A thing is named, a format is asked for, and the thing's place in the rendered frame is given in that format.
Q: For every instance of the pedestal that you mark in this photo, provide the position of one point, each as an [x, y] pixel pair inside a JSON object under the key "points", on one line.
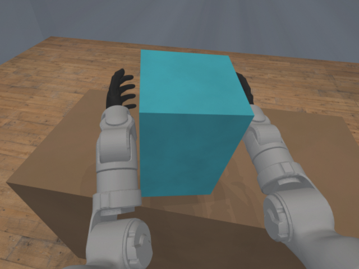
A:
{"points": [[221, 230]]}

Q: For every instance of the carton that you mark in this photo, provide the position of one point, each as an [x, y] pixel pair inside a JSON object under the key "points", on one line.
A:
{"points": [[193, 113]]}

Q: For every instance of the robot left upper arm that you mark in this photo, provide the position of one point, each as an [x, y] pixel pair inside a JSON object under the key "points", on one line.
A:
{"points": [[118, 244]]}

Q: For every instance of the left robot hand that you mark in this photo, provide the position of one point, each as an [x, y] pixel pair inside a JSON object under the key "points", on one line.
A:
{"points": [[114, 94]]}

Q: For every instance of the left robot forearm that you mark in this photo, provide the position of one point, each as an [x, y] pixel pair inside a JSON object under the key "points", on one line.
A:
{"points": [[116, 167]]}

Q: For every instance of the right robot forearm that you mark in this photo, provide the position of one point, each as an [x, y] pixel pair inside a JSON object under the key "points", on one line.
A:
{"points": [[275, 167]]}

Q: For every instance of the right robot hand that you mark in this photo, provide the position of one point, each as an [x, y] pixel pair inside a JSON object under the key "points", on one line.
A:
{"points": [[246, 88]]}

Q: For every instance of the robot right upper arm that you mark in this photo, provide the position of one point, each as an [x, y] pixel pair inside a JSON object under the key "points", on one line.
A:
{"points": [[302, 220]]}

